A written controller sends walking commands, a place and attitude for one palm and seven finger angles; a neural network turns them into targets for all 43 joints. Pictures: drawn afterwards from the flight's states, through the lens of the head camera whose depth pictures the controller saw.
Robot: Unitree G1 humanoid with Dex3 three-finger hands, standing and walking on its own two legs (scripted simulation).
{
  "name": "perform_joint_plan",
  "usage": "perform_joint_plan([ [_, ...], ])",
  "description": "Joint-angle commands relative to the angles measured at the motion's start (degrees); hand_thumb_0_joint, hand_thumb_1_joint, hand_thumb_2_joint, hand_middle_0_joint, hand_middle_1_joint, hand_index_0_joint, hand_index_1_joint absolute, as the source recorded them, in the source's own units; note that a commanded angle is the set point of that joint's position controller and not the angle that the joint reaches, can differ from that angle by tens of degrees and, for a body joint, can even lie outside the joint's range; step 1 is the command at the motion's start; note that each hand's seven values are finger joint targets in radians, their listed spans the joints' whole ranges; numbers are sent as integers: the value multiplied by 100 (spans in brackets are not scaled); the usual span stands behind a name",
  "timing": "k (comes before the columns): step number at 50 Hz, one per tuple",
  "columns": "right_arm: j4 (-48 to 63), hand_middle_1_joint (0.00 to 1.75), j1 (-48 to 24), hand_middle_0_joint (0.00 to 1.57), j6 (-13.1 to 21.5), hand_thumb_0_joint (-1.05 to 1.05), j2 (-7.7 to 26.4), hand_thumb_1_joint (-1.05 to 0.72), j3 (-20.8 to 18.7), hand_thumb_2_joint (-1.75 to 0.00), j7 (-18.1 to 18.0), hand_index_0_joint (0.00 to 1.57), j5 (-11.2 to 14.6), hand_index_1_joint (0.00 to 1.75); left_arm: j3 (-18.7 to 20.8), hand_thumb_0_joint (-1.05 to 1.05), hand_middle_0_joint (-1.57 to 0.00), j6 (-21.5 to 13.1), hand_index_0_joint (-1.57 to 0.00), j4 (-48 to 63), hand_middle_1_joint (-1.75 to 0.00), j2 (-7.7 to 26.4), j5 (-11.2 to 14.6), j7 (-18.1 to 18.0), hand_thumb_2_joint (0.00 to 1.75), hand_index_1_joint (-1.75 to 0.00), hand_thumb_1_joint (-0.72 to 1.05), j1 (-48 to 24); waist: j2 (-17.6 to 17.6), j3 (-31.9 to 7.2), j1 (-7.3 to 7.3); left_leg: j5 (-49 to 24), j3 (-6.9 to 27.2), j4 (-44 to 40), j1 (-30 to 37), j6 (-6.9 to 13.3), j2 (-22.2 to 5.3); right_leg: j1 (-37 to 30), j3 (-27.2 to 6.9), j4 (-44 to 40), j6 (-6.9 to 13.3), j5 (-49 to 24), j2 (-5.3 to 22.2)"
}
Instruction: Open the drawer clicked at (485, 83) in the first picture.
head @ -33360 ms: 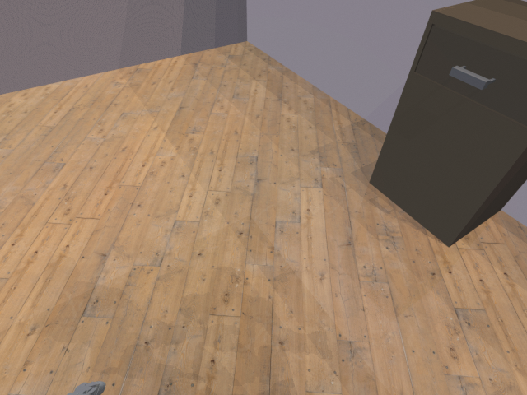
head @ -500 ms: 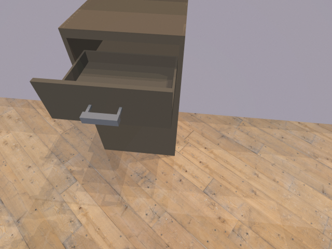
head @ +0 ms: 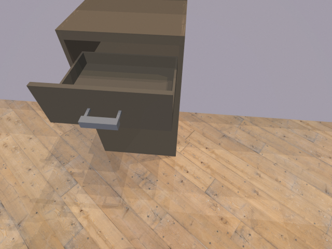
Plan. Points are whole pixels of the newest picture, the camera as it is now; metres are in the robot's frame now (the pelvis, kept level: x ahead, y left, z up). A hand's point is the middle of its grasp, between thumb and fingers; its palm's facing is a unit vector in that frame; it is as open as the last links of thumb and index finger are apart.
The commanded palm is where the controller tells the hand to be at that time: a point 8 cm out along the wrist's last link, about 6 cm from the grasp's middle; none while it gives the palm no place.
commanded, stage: look to check the result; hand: left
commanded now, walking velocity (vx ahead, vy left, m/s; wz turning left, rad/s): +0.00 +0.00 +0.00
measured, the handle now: (101, 117) +0.51 +0.25 -0.03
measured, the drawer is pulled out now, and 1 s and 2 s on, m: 0.30 0.30 0.30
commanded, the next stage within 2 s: stand and wait in 0.06 s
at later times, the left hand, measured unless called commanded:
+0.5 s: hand out of the picture +0.00 +0.15 -0.18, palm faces +0.05 -0.98 -0.18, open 7.4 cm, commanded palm none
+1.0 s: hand out of the picture +0.00 +0.14 -0.17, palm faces +0.06 -0.98 -0.19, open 7.4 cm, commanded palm none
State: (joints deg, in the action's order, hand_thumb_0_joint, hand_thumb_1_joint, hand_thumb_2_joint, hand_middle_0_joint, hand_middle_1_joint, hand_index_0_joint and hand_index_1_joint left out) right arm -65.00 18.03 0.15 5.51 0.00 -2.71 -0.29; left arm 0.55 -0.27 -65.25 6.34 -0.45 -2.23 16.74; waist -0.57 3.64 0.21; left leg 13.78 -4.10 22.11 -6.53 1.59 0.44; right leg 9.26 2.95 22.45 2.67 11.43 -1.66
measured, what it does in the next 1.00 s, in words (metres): stands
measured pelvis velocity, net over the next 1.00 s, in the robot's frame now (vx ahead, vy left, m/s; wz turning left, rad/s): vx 0.02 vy -0.02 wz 0.01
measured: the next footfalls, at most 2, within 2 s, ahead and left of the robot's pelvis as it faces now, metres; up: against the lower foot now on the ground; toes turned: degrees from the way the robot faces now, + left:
none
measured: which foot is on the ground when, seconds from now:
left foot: down 0.00-1.00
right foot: down 0.00-1.00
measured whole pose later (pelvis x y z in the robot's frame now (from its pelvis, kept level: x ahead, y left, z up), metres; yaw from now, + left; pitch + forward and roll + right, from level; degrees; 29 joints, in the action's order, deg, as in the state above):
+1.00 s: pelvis +0.02 -0.02 +0.00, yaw +1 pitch -1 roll +0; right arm -65.7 17.3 -0.1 6.3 -0.2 -3.0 -0.2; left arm 0.7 -0.5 -65.5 6.4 -0.3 -2.4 16.4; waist -0.9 4.1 0.2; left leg 14.9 -3.0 21.1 -4.8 -0.1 -0.8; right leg 7.4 3.9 21.6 4.2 13.0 -3.0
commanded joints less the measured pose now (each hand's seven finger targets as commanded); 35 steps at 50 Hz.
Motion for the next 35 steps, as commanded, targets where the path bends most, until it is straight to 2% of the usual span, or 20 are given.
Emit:
perform_joint_plan([
  [1, 10, 30, 576, 20, 56, 0, 439, -90, -51, -90, -37, 20, -23, 30, 87, 0, -20, -51, -20, 47, -30, 494, 2, -29, 90, -30, 90, 515, -9, 264, 5, -631, 684, -472, -195, 107, -609, 148, -711, -447, 59, -540, 634],
  [7, 7, 30, 549, 20, 46, 0, 447, -90, -68, -90, -38, 20, -12, 30, 92, 0, -20, -66, -20, 53, -30, 507, -2, -38, 90, -30, 90, 527, 15, 195, 5, -713, 651, -433, -88, 91, -611, 113, -709, -463, 60, -675, 636],
  [10, -31, 30, 573, 20, 39, 0, 441, -90, -51, -90, -35, 20, -23, 30, 86, 0, -20, -56, -20, 58, -30, 507, 4, -37, 90, -30, 90, 475, -29, 301, 16, -615, 658, -471, -187, 83, -601, 105, -719, -489, 60, -562, 641],
  [23, -39, 30, 595, 20, 66, 0, 467, -90, -45, -90, -60, 20, -17, 30, 106, 0, -20, -57, -20, 51, -30, 517, 3, -45, 90, -30, 90, 439, -22, 160, 25, -1031, 658, -440, -29, 90, -642, -30, -648, -407, 66, -898, 646],
  [29, -41, 30, 553, 20, 42, 0, 464, -90, -52, -90, -51, 20, -17, 30, 96, 0, -20, -56, -20, 33, -30, 494, 5, -42, 90, -30, 90, 475, 59, 301, 17, -832, 644, -451, -64, 78, -616, 56, -682, -464, 65, -813, 655],
  [33, -49, 30, 542, 20, 34, 0, 455, -90, -56, -90, -45, 20, -18, 30, 93, 0, -20, -61, -20, 36, -30, 519, 5, -45, 90, -30, 90, 479, 2, 288, 17, -777, 628, -441, -54, 73, -610, 50, -698, -494, 64, -777, 665],
  [35, -53, 30, 537, 20, 32, 0, 453, -90, -62, -90, -46, 20, -18, 30, 103, 0, -20, -69, -20, 42, -30, 524, 7, -44, 90, -30, 90, 477, 83, 232, 18, -777, 614, -423, -57, 60, -600, -4, -701, -492, 66, -860, 672],
])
